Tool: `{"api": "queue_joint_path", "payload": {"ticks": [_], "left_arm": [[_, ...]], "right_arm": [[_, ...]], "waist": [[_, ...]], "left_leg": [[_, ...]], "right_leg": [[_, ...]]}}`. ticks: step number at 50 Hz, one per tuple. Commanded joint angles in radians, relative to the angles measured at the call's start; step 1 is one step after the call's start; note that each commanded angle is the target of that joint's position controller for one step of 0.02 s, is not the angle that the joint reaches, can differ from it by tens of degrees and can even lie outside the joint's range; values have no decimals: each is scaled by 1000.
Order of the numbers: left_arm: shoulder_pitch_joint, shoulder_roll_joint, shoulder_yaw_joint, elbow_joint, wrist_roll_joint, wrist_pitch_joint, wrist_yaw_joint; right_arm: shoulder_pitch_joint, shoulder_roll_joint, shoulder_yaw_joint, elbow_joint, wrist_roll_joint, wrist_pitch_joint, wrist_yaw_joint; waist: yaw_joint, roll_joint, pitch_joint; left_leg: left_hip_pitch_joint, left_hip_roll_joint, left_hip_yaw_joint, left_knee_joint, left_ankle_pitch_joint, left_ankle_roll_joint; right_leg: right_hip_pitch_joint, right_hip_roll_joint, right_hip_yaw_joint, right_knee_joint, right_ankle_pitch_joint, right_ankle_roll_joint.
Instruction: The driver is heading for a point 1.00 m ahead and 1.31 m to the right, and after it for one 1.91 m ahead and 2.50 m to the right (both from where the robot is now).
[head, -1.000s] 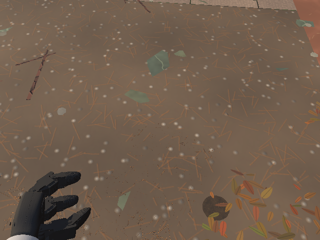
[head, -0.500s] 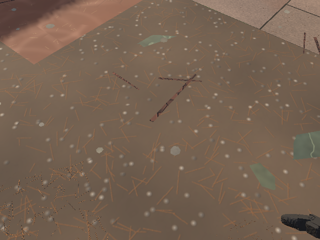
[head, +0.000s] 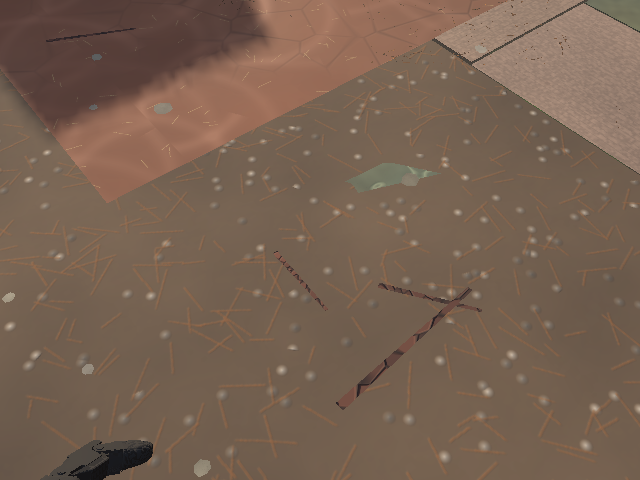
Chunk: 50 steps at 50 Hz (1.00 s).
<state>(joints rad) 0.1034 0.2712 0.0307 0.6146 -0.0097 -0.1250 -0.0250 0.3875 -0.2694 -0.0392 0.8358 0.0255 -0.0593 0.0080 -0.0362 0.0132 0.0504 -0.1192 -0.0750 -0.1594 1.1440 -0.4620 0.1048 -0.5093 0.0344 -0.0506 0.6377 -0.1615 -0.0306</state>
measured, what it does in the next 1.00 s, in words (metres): walks ahead, turning right: left foot, then right foot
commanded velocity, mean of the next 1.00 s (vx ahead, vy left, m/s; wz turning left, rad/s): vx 1.00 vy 0.00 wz -0.66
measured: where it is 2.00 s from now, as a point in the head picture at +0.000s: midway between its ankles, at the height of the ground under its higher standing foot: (634, 156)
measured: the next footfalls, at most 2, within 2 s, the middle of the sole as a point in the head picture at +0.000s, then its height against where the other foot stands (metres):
left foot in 0.38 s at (257, 413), level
right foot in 0.82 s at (421, 291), level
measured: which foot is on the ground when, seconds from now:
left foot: up 0.00-0.36, down 0.38-0.82, up 0.84-1.00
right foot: down 0.00-0.38, up 0.40-0.80, down 0.82-1.00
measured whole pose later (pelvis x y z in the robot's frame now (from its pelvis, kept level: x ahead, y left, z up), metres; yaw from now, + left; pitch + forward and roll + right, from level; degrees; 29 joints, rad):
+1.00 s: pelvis +0.85 -0.19 +0.01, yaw -44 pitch -2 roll +0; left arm 0.42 0.29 0.05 0.71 -0.01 -0.06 -0.04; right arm 0.06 -0.26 0.00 0.64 0.00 -0.15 0.01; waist 0.06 0.01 0.07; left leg -0.52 0.05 -0.16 1.23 -0.33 0.01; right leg -0.28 0.17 0.03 0.57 -0.26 -0.17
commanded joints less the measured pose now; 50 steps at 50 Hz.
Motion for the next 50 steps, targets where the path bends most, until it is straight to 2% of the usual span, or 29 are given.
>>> {"api": "queue_joint_path", "payload": {"ticks": [1,3,5,10,12,15,17,18,19,20,21,22,24,25,27,29,32,35,37,39,40,41,42,43,44,45,46,48,50], "left_arm": [[346,119,52,57,19,11,1],[272,68,33,71,39,0,-12],[257,38,20,86,9,-2,-24],[297,107,39,108,-14,-1,17],[350,136,49,120,-27,1,27],[408,133,49,148,-38,19,35],[420,151,54,160,-22,42,37],[390,174,57,151,-5,54,36],[339,133,40,106,22,57,36],[539,-65,-13,71,-12,34,29],[486,9,-6,75,-64,32,35],[347,70,13,55,-74,35,45],[192,81,23,21,-26,43,39],[205,63,27,11,-29,59,27],[203,17,24,-4,-47,98,10],[160,4,16,-32,-33,116,4],[102,33,13,-55,-20,110,-15],[-19,56,15,-77,-18,97,-41],[-32,104,33,-86,-23,91,-52],[110,172,66,-65,-41,101,-51],[304,233,99,-17,-41,113,-45],[522,293,134,54,-42,126,-25],[480,342,134,76,-40,138,-13],[357,335,101,-16,-5,99,-20],[362,240,96,-41,-5,80,-22],[342,229,91,-21,4,55,-26],[282,200,80,-19,4,37,-30],[186,182,72,-38,16,31,-15],[185,150,60,-25,-6,34,4]], "right_arm": [[-200,-99,0,-162,13,-54,4],[-197,-53,1,-173,6,-56,12],[-178,-33,5,-174,-4,-44,9],[-406,-23,29,-263,-38,-75,25],[-485,-23,31,-282,-31,-91,41],[-514,-87,2,-292,-8,-95,36],[-398,-150,-33,-272,-2,-94,21],[-251,-183,-54,-250,5,-88,9],[5,-226,-70,-205,-2,-75,-10],[86,-332,-89,-172,-32,-67,3],[87,-244,-73,-169,-24,-67,10],[23,-171,-58,-159,-15,-63,2],[-69,-103,-41,-129,-38,-57,0],[-112,-71,-34,-115,-56,-60,-3],[-170,-28,-28,-91,-39,-62,1],[-205,-57,-37,-81,-26,-66,-1],[-248,-124,-50,-86,-35,-73,-15],[-181,-198,-63,-71,-29,-71,-19],[-146,-257,-73,-69,-29,-57,-18],[-139,-317,-88,-81,-20,-27,-22],[-167,-329,-92,-99,-16,-17,-23],[-200,-289,-81,-107,-14,-24,-21],[-193,-77,-21,-137,-43,-62,-11],[-38,-62,7,-227,-9,-115,7],[-208,-194,-13,-239,12,-140,12],[-285,-184,-15,-267,30,-142,6],[-281,-157,-8,-242,0,-130,-7],[-212,-159,-16,-218,-25,-96,-6],[-249,-142,-17,-226,-35,-75,-9]], "waist": [[183,2,-140],[74,-9,-65],[24,-45,-26],[54,-34,93],[85,-42,80],[78,-78,59],[1,-127,-39],[-99,-152,-139],[-212,-121,-313],[-77,316,-567],[-111,372,-549],[-127,280,-330],[-78,55,-128],[-22,89,-93],[30,108,-33],[55,69,34],[76,22,69],[30,-49,97],[49,-6,61],[154,90,-40],[255,109,-133],[354,32,-200],[238,-381,-104],[79,-435,-394],[169,-192,-327],[122,-45,-140],[71,90,-99],[-7,44,-38],[-12,35,11]], "left_leg": [[-662,94,23,271,103,11],[-599,159,16,169,163,6],[-585,183,40,86,157,-15],[-521,168,96,-357,469,-112],[-319,113,121,-508,630,-127],[-260,88,90,-633,625,-124],[-136,50,113,-631,465,-91],[46,64,126,-596,399,-73],[388,223,-13,-508,255,-36],[731,508,-583,-668,-152,132],[696,501,-785,-848,-395,133],[563,469,-604,-863,-288,90],[249,400,-298,-858,93,57],[137,378,-206,-875,173,57],[29,367,-60,-924,244,46],[-40,377,52,-971,354,43],[-90,314,248,-1021,414,14],[-17,286,363,-1042,524,-23],[101,292,400,-948,990,-39],[183,323,408,-678,1482,-41],[103,331,390,-430,1569,-35],[-121,266,377,-62,1271,-70],[-466,13,336,465,-31,-114],[-734,-21,43,591,-111,-94],[-745,46,-11,475,23,-51],[-755,66,11,353,76,-45],[-659,118,-3,249,116,-51],[-525,146,-26,126,139,-94],[-484,161,4,-41,140,-131]], "right_leg": [[718,-311,624,-367,-325,-177],[520,-252,493,-403,-181,-194],[429,-216,450,-447,-119,-217],[226,-154,297,-538,59,-213],[151,-153,276,-580,47,-195],[317,-193,306,-515,96,-159],[419,-188,298,-302,433,-118],[365,-154,266,-87,537,-80],[147,-113,253,245,397,-49],[-168,-1,199,653,-292,-12],[-295,-41,231,809,-302,-24],[-397,-79,186,853,-240,-27],[-337,-155,153,774,-149,-30],[-273,-190,171,735,-128,-28],[-248,-229,168,690,-161,-25],[-288,-246,156,649,-109,-13],[-239,-228,107,462,126,-6],[-142,-170,-1,224,282,-47],[-48,-85,-93,158,243,-79],[122,1,-150,180,89,-115],[366,32,-141,184,24,-149],[704,18,-39,100,68,-196],[813,-79,216,36,207,-275],[993,-291,894,-247,-379,-494],[897,-298,974,-408,-596,-410],[708,-285,929,-447,-544,-369],[557,-251,834,-419,-419,-331],[320,-165,682,-396,-266,-333],[210,-122,559,-417,-167,-319]]}}
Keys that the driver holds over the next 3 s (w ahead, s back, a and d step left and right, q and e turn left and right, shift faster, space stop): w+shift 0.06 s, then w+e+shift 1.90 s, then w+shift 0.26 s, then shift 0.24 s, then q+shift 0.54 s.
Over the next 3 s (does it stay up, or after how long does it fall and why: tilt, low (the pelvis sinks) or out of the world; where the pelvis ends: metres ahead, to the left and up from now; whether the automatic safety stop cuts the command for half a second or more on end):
stays up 1.20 -1.43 0.02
